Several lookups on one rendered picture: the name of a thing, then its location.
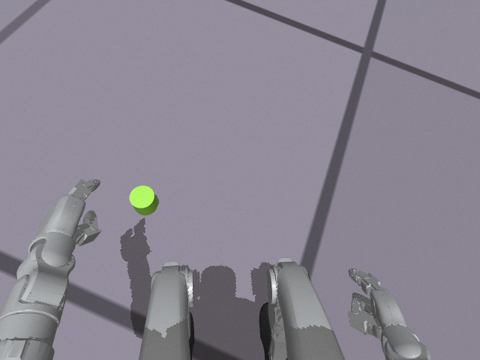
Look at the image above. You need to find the tin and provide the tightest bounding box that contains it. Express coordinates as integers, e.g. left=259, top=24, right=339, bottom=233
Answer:
left=129, top=185, right=158, bottom=215

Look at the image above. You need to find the right robot foot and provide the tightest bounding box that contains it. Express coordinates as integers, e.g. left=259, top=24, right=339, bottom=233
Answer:
left=259, top=302, right=287, bottom=360

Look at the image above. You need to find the left robot hand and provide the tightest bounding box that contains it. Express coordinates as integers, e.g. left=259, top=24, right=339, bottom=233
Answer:
left=36, top=179, right=102, bottom=246

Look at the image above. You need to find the left robot arm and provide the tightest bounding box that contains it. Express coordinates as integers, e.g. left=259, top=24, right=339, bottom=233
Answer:
left=0, top=232, right=76, bottom=360

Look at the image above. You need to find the right robot arm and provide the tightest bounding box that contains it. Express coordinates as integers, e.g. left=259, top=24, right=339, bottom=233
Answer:
left=381, top=325, right=431, bottom=360

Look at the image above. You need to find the right robot hand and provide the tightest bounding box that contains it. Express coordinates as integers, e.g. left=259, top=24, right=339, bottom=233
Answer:
left=348, top=268, right=407, bottom=340

